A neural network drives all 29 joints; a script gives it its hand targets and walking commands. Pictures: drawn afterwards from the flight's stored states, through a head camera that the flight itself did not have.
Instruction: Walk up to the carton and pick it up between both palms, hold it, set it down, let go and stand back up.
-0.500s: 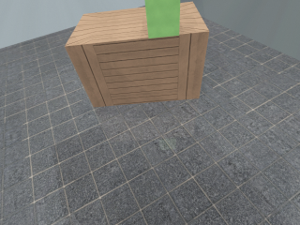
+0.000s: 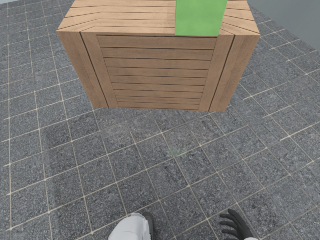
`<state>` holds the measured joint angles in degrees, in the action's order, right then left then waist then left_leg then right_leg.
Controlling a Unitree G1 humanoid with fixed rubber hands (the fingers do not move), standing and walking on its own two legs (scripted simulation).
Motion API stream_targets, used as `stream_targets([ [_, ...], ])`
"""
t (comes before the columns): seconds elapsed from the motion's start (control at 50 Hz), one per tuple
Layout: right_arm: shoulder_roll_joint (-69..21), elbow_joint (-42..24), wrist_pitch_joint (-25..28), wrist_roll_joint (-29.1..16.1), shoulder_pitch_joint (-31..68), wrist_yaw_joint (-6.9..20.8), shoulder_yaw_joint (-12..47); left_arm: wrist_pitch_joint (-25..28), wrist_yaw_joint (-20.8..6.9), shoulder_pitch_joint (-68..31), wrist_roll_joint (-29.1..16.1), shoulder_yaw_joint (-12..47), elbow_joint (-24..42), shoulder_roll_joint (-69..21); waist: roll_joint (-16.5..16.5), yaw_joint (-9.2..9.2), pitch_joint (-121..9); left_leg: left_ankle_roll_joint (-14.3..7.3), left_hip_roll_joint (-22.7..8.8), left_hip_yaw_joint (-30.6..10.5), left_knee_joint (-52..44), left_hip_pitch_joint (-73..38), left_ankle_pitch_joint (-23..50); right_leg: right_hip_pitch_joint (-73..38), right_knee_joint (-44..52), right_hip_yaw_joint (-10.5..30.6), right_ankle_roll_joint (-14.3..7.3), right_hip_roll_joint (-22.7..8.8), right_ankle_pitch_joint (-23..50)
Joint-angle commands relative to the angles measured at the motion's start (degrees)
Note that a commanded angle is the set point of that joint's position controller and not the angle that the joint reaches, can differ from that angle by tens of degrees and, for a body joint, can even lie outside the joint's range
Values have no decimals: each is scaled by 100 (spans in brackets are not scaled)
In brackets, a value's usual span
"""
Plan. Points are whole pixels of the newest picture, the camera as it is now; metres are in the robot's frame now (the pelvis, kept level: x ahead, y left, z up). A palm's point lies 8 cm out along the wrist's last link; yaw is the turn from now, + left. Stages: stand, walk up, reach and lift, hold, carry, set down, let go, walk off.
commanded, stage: walk up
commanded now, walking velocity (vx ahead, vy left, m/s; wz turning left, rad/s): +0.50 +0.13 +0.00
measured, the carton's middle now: out of the picture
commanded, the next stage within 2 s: none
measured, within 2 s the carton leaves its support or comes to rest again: neither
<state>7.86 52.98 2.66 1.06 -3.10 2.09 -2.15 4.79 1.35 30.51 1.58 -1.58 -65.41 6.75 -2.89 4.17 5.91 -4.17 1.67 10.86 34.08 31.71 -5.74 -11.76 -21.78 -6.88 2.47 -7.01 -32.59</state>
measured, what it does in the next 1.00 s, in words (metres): walks ahead: right foot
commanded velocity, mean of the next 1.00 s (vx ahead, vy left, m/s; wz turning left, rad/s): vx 0.44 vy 0.05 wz -0.02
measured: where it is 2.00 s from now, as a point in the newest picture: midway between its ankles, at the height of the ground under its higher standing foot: (183, 161)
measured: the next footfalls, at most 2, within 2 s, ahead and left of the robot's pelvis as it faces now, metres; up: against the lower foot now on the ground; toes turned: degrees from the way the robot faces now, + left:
right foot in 0.54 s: +0.51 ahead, -0.14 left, +0.00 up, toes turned -11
left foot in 1.08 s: +0.72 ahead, +0.11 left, +0.00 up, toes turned +8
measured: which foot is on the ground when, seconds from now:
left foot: down 0.00-0.60, up 0.62-1.00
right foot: down 0.00-0.04, up 0.06-0.52, down 0.54-1.00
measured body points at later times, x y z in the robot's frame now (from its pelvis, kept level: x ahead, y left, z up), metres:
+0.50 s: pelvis +0.30 -0.01 +0.02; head +0.34 -0.01 +0.47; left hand +0.49 +0.18 -0.11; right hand +0.19 -0.20 -0.13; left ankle +0.13 +0.09 -0.70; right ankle +0.45 -0.14 -0.69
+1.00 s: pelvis +0.55 -0.03 +0.04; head +0.58 -0.05 +0.49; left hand +0.46 +0.19 -0.10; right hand +0.66 -0.25 -0.12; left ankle +0.66 +0.11 -0.66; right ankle +0.47 -0.13 -0.70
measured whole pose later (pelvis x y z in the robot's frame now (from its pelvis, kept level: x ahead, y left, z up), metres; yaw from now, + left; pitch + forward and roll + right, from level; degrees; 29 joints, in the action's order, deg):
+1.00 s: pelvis +0.55 -0.03 +0.04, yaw -1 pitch -1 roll +0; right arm 10.3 55.6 -0.6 1.2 -7.7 1.8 -2.8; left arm 4.5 0.3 27.4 1.2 -2.0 -61.9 7.9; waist 2.8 4.2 3.8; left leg 1.7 -6.1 4.4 45.8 31.7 -6.0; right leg 2.8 -22.8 -9.0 -0.2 -2.5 -19.1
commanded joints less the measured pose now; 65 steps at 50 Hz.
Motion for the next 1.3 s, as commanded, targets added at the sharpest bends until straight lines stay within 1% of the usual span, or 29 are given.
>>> stream_targets([
  [0.0, 1653, 550, 66, -39, -3343, -234, -718, -7, 5, 982, -437, -188, 399, 641, 1849, -1288, -3013, -1705, -2815, -4562, -1234, -6259, -644, 4457, -6701, 507, -218, 582, 188],
  [0.02, 1486, 462, -33, -109, -2769, -277, -668, -14, -62, 75, -360, -283, 650, 955, 1318, -1218, -2675, -1455, -2639, -4386, -1781, -5254, -1668, 4334, -7135, 725, -262, 510, 659],
  [0.04, 1428, 248, 19, -36, -2257, -312, -625, 60, -133, -991, -321, -371, 1004, 999, 31, -1201, -1951, -1134, -2532, -3556, -1835, -4429, -690, 4551, -7101, 895, -450, 401, 919],
  [0.08, 817, 394, 220, 70, -1725, -287, -370, 77, -147, -1191, -205, -234, 1128, 315, -374, -693, -434, -700, -2268, -1922, -1786, -2568, 1134, 4399, -6291, 1142, -621, -32, 1521],
  [0.1, 629, 259, 323, 132, -1489, -155, -273, -10, -52, -823, -209, -202, 840, 106, -745, -463, -86, -433, -2210, -1891, -1730, -1987, 1995, 4133, -6050, 1211, -604, 35, 1721],
  [0.14, 507, 380, 470, 137, -1732, -80, -179, -158, -3, -731, -135, -195, 902, 107, 8, -388, -169, -385, -2019, -1733, -1596, -2116, 2985, 4018, -5621, 1188, -556, 130, 1646],
  [0.2, 409, 571, 496, 31, -2077, -177, -150, -336, -135, -1200, 1, -192, 1165, 133, 773, -304, -130, -652, -1941, -1621, -2092, -2197, 1785, 4383, -4914, 1093, -328, 45, 1798],
  [0.28, 586, 467, 453, 75, -1894, -201, -78, -373, -293, -2192, -6, -203, 1567, 550, 1017, -276, 610, -527, -1675, -1059, -2402, -2019, 1328, 4739, -3044, 719, -205, -187, 2701],
  [0.38, 778, 726, 412, 30, -2889, -223, -94, -219, -386, -3380, -53, -113, 1996, 606, 951, -916, 626, -410, -1809, -1137, -2296, -3015, 2561, 4884, -1683, -128, -197, 177, 2625],
  [0.46, 1072, 848, 363, -1, -3112, -285, -157, -92, -317, -2978, -34, -209, 1894, 714, 943, -739, -59, -287, -1752, -696, -1219, -3729, 4419, 3960, -966, -341, -456, 520, 2349],
  [0.48, 1250, 819, 356, -18, -2882, -312, -215, -34, -288, -2209, -45, -271, 1700, 791, 1005, -327, -557, -203, -1683, -685, -526, -3635, 4737, 3160, -787, -247, -563, 498, 2586],
  [0.52, 1066, 629, 335, -55, -2749, -306, -126, 48, -172, -24, 77, -522, 1037, 1430, -47, 546, -2080, 134, -1184, -330, 2056, -2271, 2481, 224, -768, 448, -876, -231, 3075],
  [0.54, 743, 439, 310, -187, -2901, -268, -41, 49, -109, 613, 94, -678, 874, 1797, -1290, 640, -2887, 438, -372, -372, 3963, -539, -1044, -1307, -667, 2644, -1443, -1670, 3385],
  [0.56, 774, 482, 281, -294, -3161, -260, -68, -36, -94, 599, -105, -777, 719, 1967, -1589, 499, -3176, 369, 37, -770, 4906, 167, -2571, -1717, -188, 3950, -2044, -2048, 3351],
  [0.6, 877, 402, 299, -223, -2319, -234, -164, -24, -85, -283, -150, -578, 947, 1479, -745, 300, -2315, 268, -464, -970, 5515, 339, -1871, -379, 199, 3103, -1703, -1850, 3934],
  [0.62, 724, 458, 278, -169, -1879, -213, -169, 49, -98, -615, 3, -473, 1101, 1195, 848, 231, -1318, 299, -728, -1230, 5218, 464, -1464, 484, 66, 2482, -1237, -1887, 5222],
  [0.64, 491, 457, 254, -106, -1908, -191, -189, 102, -99, -646, 27, -415, 974, 969, 966, -14, -852, 302, -764, -1257, 4812, 117, -1172, 1458, 130, 2229, -965, -1781, 5656],
  [0.7, -9, 481, -42, 54, -2000, -201, -116, 107, -169, -1068, -60, -271, 915, 887, 670, -457, 98, 422, -840, -1383, 4224, -130, -985, 2722, 445, 1337, -766, -1296, 5125],
  [0.76, 39, 489, -258, 50, -2184, -147, -122, 154, -159, -973, -82, -197, 890, 770, -382, -659, 281, 577, -731, -1004, 3354, -332, -527, 3104, 734, 797, -700, -1084, 5215],
  [0.86, 379, 220, -320, -9, -1220, -48, -115, 151, -99, -607, -69, -157, 772, 1023, -963, -459, 226, 622, -770, -662, 1800, -367, 201, 2783, 674, 117, -755, -695, 5828],
  [0.96, 623, -48, -238, 34, -295, 3, -143, 24, -9, -90, -17, -258, 641, 1112, -540, -2, -83, 580, -796, -441, 413, -214, -237, 1342, 354, 516, -1017, -1122, 5962],
  [1.02, 544, -10, 43, 64, -789, -66, -141, -84, 25, -63, -104, -220, 409, 969, -1085, -438, -474, 498, -445, -288, -917, -1721, -27, 1532, -592, 139, -736, -371, 4428],
  [1.06, 1170, 470, 220, 170, -2066, -182, -348, -49, 25, 232, -122, -158, 454, 829, 374, -706, -1460, 298, -1089, -869, -626, -4017, 1605, 2629, -2158, -139, -411, -40, 2909],
  [1.08, 1564, 598, 248, 192, -2632, -236, -444, -61, 52, 284, -178, -98, 589, 552, 1572, -943, -1797, -167, -2510, -2465, -653, -5008, 3053, 3810, -3535, -305, -176, 479, 645],
  [1.1, 1810, 780, 153, -34, -2983, -289, -519, -163, 61, 258, -265, -110, 622, 625, 2400, -1026, -2211, -826, -3170, -3281, -1192, -4853, 2535, 4001, -4323, 77, -129, 574, -448],
  [1.14, 1184, 493, 106, -49, -2051, -307, -378, -312, 9, -534, -198, -267, 657, 879, 1562, -961, -820, -610, -2913, -2902, -1940, -2985, 997, 3877, -4845, 515, -158, 302, 1],
  [1.18, 1244, 322, 82, -40, -1951, -395, -378, -465, -105, -793, -15, -335, 820, 886, 537, -765, -370, -334, -3052, -2598, -1873, -2181, 1953, 4003, -4941, 832, -106, 232, 538],
  [1.24, 716, 467, 152, 14, -1818, -408, -215, -551, -83, -615, 14, -329, 734, 481, 879, -428, -339, -216, -2299, -1627, -1469, -1984, 4204, 3596, -4553, 816, -15, 266, 1207],
  [1.28, 936, 483, 188, 3, -1853, -480, -266, -664, -57, -801, 32, -424, 855, 650, 1222, -407, -565, -433, -2488, -1340, -1260, -2487, 6231, 3893, -4764, 769, 87, 520, 1133],
])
